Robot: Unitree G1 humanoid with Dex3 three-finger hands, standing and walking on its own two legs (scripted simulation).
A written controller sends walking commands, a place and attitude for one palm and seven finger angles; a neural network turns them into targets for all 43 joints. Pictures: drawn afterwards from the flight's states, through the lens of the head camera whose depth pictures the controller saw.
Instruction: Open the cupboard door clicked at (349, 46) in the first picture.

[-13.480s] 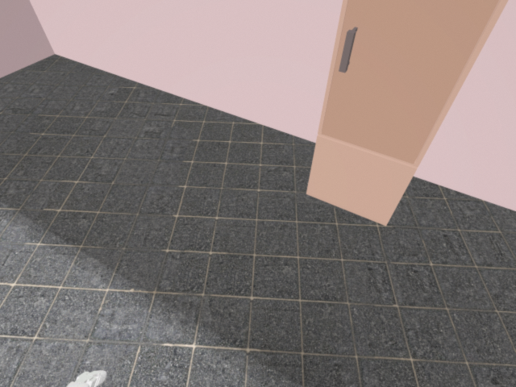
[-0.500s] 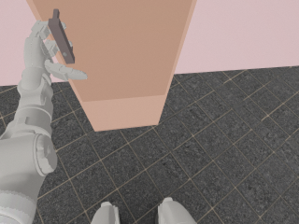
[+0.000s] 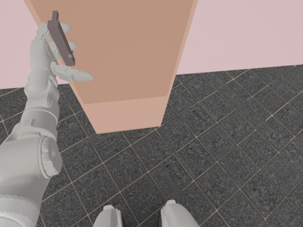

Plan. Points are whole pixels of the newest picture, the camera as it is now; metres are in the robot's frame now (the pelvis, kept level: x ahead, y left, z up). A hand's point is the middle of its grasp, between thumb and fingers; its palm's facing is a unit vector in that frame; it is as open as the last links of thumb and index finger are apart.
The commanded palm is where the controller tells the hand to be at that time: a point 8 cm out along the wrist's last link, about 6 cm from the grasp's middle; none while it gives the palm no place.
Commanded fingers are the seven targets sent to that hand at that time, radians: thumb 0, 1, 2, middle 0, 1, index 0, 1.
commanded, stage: slide the fingers in behind the handle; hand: left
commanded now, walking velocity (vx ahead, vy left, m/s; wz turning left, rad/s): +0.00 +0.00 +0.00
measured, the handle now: (63, 39) +0.59 +0.17 +0.09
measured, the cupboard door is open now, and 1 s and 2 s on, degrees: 0 0 36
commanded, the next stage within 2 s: close the thumb around the handle in 0.10 s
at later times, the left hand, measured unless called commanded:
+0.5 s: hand (70, 56) +0.53 +0.15 +0.09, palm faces +0.04 -1.00 -0.02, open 11.4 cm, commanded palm +0.51 +0.19 +0.09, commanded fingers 0.00 0.40 0.68 -0.36 -1.30 -0.36 -1.30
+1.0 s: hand (71, 55) +0.54 +0.15 +0.09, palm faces +0.06 -1.00 -0.02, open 5.9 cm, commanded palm +0.51 +0.19 +0.09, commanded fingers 0.00 0.90 0.90 -0.40 -1.35 -0.40 -1.35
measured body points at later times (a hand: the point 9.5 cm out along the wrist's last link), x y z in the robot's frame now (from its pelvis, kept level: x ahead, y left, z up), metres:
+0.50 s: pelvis +0.00 +0.00 +0.00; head +0.13 +0.02 +0.43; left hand +0.53 +0.20 +0.10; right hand -0.02 -0.26 -0.11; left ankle +0.02 +0.11 -0.68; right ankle +0.00 -0.12 -0.68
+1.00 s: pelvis +0.00 +0.00 +0.00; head +0.13 +0.01 +0.43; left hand +0.53 +0.20 +0.09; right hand -0.03 -0.26 -0.12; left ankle +0.02 +0.11 -0.68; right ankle +0.00 -0.12 -0.68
